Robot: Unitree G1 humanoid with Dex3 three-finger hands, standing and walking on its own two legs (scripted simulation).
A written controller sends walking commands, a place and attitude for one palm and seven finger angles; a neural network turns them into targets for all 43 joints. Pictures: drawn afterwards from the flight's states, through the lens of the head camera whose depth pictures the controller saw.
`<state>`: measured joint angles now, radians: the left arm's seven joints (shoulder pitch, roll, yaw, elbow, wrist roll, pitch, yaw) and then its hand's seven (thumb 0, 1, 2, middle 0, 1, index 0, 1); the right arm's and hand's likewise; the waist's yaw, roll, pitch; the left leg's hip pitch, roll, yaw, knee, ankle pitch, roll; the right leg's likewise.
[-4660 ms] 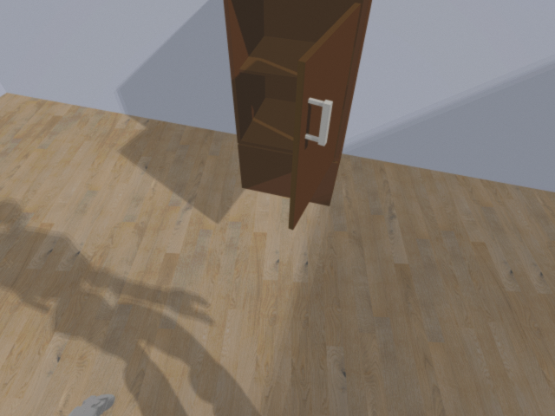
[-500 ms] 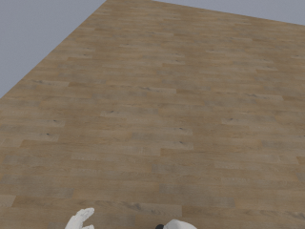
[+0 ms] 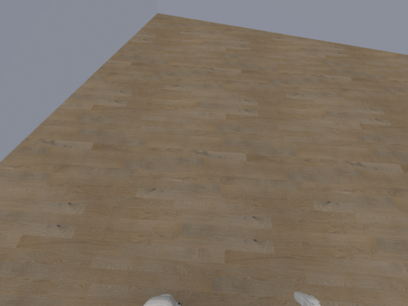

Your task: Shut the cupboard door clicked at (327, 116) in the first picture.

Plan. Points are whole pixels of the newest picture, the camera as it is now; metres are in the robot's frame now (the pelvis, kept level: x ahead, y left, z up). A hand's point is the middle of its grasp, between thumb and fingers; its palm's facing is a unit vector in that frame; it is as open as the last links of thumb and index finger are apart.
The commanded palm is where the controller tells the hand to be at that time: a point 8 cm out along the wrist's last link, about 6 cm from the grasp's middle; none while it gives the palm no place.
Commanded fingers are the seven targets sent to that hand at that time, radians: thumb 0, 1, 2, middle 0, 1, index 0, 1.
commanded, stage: walk around to get in front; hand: left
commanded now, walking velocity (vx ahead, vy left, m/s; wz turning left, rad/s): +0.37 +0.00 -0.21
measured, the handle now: out of the picture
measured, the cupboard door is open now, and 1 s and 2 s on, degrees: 80 80 80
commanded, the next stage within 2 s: walk to a spot facing it in 1.00 s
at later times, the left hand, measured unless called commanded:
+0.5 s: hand (163, 224) +0.32 +0.15 -0.15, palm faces -0.15 -0.96 -0.24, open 7.3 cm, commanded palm none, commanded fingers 0.00 0.90 0.90 -0.20 -0.30 -0.20 -0.30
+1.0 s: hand (173, 220) +0.35 +0.13 -0.18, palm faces +0.03 -1.00 -0.09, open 7.3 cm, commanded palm none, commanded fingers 0.00 0.90 0.90 -0.20 -0.30 -0.20 -0.30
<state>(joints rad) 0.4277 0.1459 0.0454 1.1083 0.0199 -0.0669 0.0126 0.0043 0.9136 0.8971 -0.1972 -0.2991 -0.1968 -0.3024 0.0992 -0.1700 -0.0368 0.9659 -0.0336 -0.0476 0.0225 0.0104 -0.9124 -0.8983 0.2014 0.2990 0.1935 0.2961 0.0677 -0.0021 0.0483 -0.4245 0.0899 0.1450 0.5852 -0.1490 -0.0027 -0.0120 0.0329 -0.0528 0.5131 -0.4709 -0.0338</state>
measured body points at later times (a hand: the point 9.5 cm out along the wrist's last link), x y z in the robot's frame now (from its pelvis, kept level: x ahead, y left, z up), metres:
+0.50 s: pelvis +0.20 -0.03 +0.00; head +0.22 -0.06 +0.45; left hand +0.33 +0.20 -0.13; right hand +0.07 -0.22 -0.16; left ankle +0.10 +0.11 -0.72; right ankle +0.28 -0.15 -0.72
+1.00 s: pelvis +0.42 -0.02 +0.00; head +0.44 +0.01 +0.45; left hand +0.35 +0.18 -0.17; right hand +0.51 -0.27 -0.12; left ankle +0.52 +0.06 -0.72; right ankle +0.28 -0.15 -0.71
